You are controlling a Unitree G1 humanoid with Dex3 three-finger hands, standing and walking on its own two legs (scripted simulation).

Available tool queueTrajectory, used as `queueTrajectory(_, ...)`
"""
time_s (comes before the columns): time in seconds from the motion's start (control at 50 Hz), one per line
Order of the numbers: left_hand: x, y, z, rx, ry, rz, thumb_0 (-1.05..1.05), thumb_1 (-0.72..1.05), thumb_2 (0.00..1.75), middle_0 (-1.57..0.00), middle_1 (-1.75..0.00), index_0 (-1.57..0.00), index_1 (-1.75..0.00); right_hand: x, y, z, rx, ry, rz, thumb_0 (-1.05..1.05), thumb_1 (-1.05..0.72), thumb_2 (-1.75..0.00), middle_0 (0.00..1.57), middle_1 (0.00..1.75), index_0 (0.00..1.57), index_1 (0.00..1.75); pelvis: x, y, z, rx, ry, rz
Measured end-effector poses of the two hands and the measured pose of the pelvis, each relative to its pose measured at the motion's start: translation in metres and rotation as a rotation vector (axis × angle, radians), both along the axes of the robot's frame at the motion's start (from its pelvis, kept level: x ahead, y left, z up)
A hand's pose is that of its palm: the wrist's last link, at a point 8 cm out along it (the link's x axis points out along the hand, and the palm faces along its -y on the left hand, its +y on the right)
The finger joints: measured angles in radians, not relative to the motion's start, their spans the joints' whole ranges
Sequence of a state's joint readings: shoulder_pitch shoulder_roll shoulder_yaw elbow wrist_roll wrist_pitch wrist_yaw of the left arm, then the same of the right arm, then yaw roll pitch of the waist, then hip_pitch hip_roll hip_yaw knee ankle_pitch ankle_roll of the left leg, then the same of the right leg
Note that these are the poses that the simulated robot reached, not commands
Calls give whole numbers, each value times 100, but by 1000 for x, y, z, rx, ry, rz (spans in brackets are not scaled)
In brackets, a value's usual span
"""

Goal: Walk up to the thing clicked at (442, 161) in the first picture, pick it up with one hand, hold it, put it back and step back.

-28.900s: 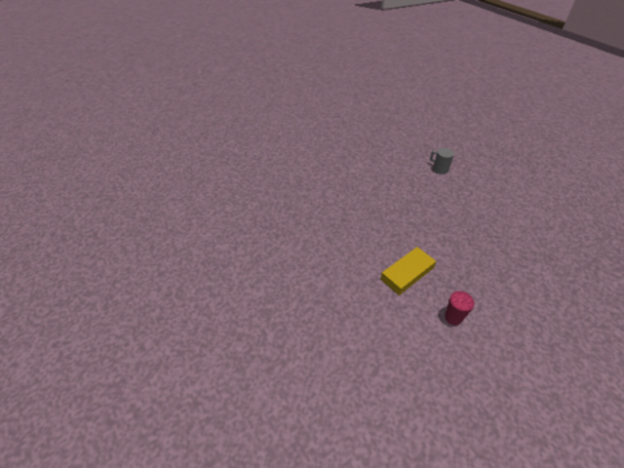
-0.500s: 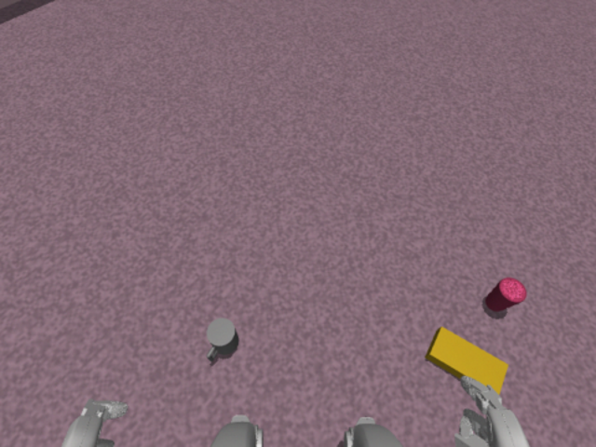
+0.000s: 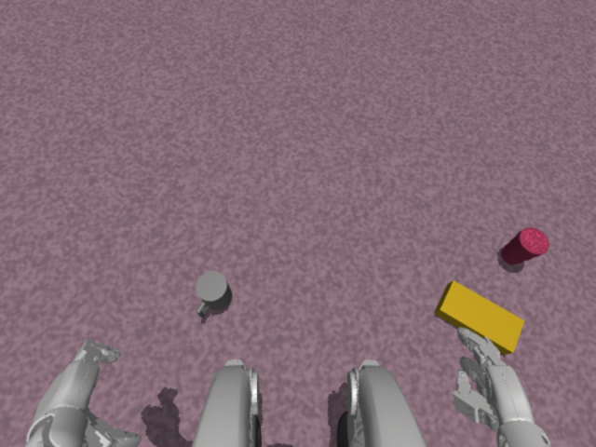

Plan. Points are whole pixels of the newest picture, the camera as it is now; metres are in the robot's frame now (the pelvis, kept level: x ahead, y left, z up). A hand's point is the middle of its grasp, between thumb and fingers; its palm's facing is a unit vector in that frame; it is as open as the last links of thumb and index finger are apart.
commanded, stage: rise first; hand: left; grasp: from above
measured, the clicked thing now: (211, 296) +0.45 +0.23 -0.55
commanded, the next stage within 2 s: approach in 1.62 s
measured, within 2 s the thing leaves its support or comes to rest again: neither
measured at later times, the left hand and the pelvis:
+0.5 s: hand (151, 335) +0.32 +0.29 -0.31, palm faces -0.47 -0.27 -0.84, open 14.0 cm; pelvis -0.07 +0.00 -0.18, yaw -2 degrees
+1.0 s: hand (168, 313) +0.38 +0.29 -0.39, palm faces -0.47 -0.04 -0.88, open 14.2 cm; pelvis -0.06 +0.01 -0.23, yaw -4 degrees
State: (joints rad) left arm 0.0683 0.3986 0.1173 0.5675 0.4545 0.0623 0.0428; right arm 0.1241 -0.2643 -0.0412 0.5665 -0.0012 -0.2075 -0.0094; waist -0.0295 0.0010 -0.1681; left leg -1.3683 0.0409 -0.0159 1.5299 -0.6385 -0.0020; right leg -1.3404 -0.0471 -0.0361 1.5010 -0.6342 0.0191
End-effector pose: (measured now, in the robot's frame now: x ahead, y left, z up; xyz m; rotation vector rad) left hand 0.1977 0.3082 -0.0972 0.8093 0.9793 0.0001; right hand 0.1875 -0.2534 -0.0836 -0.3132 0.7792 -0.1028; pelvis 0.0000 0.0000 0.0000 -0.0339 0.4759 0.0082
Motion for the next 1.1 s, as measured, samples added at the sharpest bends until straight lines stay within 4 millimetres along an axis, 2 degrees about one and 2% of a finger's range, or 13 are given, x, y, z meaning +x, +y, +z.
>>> queueTrajectory(0.14, 50, -5, -59, 120, -106, -205, 0, -51, 97, -6, -110, -7, -109, -23, -16, -82, -8, 86, -17, 0, -87, -89, 20, 30, 20, 30, -21, -3, -66, 1, 79, -9)
queueTrajectory(0.26, 84, -5, -104, 219, -143, -310, 0, -54, 99, -7, -110, -8, -109, -61, -21, -149, 4, 206, -34, 0, -89, -90, 20, 30, 20, 30, -41, -5, -114, -5, 112, -13)
queueTrajectory(0.34, 101, -7, -127, 258, -150, -379, 0, -54, 101, -8, -109, -8, -109, -93, -21, -182, 11, 288, -56, 0, -90, -90, 20, 30, 20, 30, -52, -6, -141, -12, 114, -18)
queueTrajectory(0.4, 111, -8, -140, 282, -163, -428, 0, -54, 102, -8, -108, -8, -109, -117, -21, -199, 10, 341, -78, 0, -89, -90, 20, 30, 20, 30, -59, -5, -157, -17, 109, -21)
queueTrajectory(0.54, 134, -9, -165, 324, -187, -535, 0, -54, 104, -7, -107, -7, -108, -161, -24, -218, -18, 429, -126, 0, -88, -90, 20, 30, 20, 30, -68, -2, -184, -36, 96, -26)
queueTrajectory(0.68, 155, -11, -190, 376, -208, -624, 0, -54, 104, -7, -105, -7, -105, -184, -26, -224, -56, 502, -154, 0, -89, -90, 20, 30, 20, 30, -68, 3, -203, -58, 100, -28)
queueTrajectory(0.9, 179, -17, -222, 436, -211, -699, 0, -55, 104, -8, -100, -7, -101, -191, -24, -240, -65, 570, -152, 0, -90, -90, 20, 30, 20, 30, -64, 8, -222, -71, 120, -26)
queueTrajectory(1.1, 191, -23, -239, 454, -218, -742, 0, -53, 101, -8, -100, -9, -100, -191, -20, -257, -47, 604, -123, 0, -91, -90, 20, 30, 20, 30, -61, 6, -236, -69, 123, -34)
